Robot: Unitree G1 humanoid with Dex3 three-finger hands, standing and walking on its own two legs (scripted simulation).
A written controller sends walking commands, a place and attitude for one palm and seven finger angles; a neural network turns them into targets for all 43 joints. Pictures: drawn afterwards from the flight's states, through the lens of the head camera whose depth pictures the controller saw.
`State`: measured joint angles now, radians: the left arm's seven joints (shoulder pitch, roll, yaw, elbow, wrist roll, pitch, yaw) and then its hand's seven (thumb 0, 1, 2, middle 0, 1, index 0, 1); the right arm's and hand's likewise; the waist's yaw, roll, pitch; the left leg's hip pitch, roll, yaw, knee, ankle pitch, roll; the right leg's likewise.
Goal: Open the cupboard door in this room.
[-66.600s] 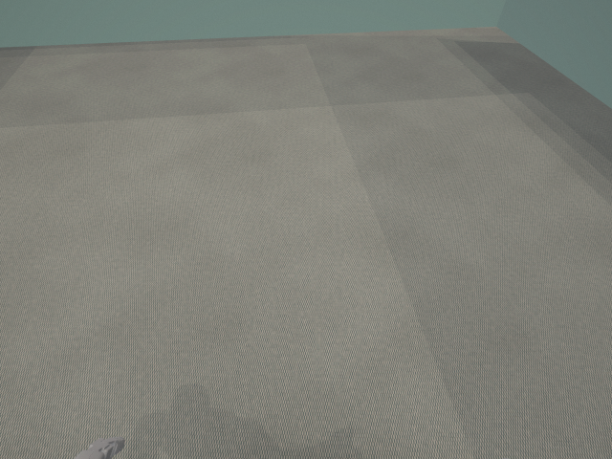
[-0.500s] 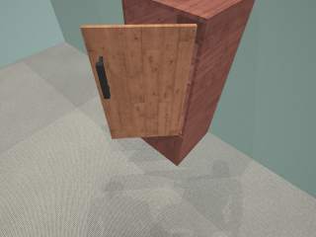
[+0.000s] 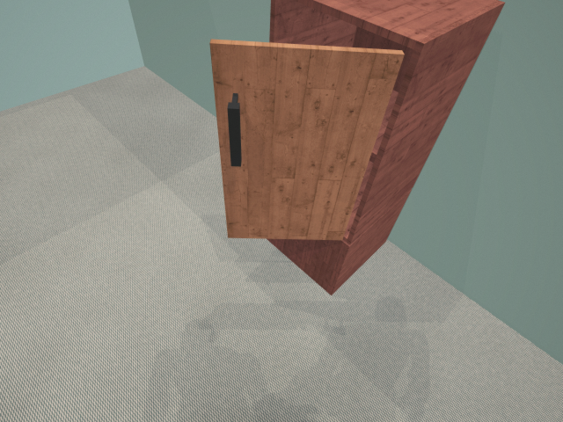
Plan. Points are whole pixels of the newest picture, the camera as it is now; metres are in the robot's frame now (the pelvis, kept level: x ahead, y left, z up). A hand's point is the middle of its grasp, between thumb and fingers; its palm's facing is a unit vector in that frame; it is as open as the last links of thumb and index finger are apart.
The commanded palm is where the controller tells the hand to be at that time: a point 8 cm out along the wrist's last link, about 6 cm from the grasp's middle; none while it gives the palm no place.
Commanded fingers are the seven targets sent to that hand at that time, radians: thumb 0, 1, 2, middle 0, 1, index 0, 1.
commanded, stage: shuffle to correct the standing spot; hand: left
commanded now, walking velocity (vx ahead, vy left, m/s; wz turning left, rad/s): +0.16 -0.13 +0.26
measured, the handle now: (235, 130) +0.66 +0.15 +0.03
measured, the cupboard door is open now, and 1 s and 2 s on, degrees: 46 46 46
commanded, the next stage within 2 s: come to a stop and stand still in 0.94 s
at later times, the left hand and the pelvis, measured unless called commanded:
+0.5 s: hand out of the picture -0.08 +0.10 -0.17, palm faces +0.15 -0.98 -0.13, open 7.4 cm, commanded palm none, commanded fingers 0.00 0.90 0.90 -0.20 -0.30 -0.20 -0.30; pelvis +0.01 -0.04 +0.01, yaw +4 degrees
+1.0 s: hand (204, 402) +0.18 +0.13 -0.16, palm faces +0.06 -0.98 -0.18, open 7.4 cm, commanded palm none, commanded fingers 0.00 0.90 0.90 -0.20 -0.30 -0.20 -0.30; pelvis +0.11 -0.06 +0.01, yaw +5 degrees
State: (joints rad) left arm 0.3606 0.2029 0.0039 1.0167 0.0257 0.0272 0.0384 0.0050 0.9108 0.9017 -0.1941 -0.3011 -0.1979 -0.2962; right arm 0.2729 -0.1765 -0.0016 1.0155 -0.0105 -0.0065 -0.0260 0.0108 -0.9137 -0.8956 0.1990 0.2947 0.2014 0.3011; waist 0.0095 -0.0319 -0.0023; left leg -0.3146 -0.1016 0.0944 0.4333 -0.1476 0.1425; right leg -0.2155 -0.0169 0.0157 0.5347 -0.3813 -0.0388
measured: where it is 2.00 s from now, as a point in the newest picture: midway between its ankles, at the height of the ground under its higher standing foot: outside the picture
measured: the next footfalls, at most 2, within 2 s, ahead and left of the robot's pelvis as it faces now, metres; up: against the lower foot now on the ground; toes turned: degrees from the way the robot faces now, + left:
right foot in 0.34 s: +0.02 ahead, -0.11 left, +0.00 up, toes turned +2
left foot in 0.68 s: +0.10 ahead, +0.08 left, +0.00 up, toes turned +13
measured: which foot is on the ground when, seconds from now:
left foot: down 0.00-0.38, up 0.40-0.66, down 0.68-1.00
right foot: down 0.00-0.00, up 0.02-0.32, down 0.34-0.68, up 0.70-1.00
